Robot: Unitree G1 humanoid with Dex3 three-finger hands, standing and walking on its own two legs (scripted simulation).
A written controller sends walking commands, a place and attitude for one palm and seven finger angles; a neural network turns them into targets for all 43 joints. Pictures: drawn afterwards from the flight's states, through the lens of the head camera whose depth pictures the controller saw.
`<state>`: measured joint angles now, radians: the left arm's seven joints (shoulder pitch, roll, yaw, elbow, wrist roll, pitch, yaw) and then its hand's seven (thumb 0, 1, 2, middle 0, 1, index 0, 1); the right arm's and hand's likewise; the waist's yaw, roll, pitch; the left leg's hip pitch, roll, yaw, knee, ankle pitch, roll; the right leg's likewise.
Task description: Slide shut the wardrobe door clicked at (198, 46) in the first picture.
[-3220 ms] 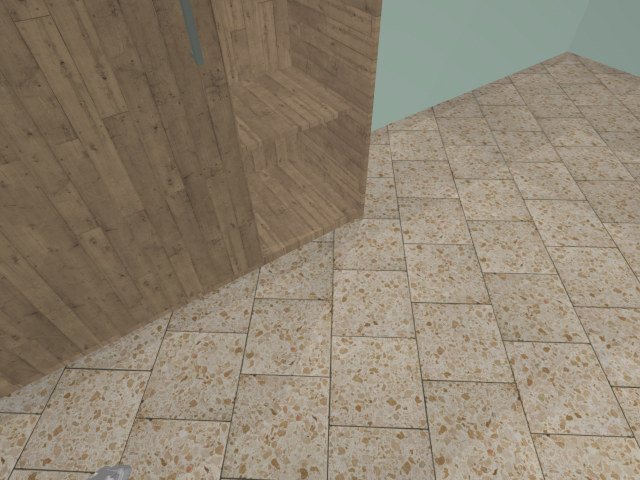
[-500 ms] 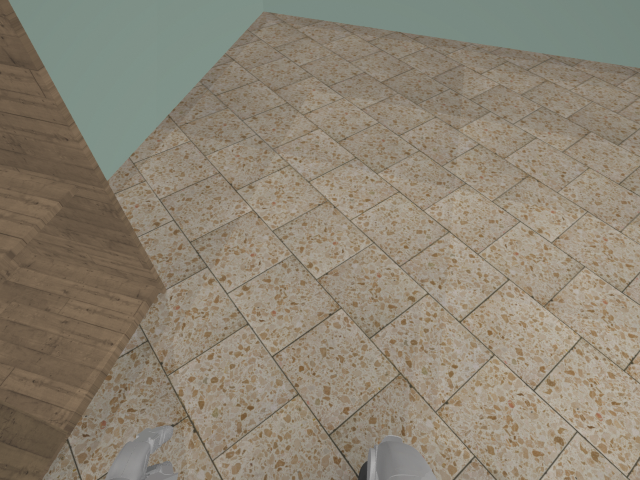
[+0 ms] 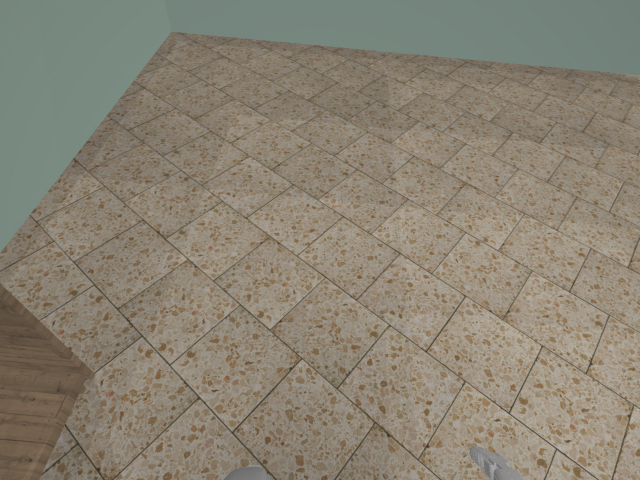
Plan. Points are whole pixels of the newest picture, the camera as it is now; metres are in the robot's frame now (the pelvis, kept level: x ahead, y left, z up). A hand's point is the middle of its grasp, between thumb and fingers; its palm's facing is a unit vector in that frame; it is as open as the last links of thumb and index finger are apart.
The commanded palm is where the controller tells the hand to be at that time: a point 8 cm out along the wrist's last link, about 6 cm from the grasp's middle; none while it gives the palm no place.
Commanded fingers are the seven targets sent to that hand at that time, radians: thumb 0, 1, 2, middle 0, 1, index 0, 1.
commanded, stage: turn to face it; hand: left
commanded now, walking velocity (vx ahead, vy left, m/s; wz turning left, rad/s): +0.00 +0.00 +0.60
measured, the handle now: out of the picture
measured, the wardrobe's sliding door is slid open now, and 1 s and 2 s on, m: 0.49 0.49 0.49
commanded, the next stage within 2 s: none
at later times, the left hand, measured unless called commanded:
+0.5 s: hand out of the picture +0.12 +0.24 -0.16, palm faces +0.16 -0.97 -0.20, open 7.4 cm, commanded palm none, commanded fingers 0.00 0.90 0.90 -0.20 -0.30 -0.20 -0.30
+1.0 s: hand out of the picture -0.02 +0.19 -0.14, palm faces +0.48 -0.83 -0.28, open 7.4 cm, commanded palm none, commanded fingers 0.00 0.90 0.90 -0.20 -0.30 -0.20 -0.30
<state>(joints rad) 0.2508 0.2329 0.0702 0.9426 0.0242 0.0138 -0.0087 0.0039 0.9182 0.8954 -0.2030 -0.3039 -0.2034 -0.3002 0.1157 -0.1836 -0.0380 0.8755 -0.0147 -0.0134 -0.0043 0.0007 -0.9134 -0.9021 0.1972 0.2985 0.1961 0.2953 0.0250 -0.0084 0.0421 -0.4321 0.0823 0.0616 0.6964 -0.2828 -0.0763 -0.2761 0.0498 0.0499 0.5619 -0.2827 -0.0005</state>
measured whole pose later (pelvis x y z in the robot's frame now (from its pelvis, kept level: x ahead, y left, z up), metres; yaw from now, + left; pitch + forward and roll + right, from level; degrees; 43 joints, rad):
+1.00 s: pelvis +0.03 -0.01 +0.01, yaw +30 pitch +0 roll +3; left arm 0.23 0.20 0.03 0.90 0.03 0.01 0.01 0.01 0.90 0.90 -0.20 -0.30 -0.20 -0.30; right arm 0.14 -0.29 -0.10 0.92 -0.02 0.09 0.03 0.00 -0.92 -0.90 0.19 0.30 0.19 0.29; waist 0.00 0.00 0.09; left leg -0.41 0.05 0.04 0.90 -0.43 -0.08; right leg -0.20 -0.14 -0.20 0.54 -0.33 0.00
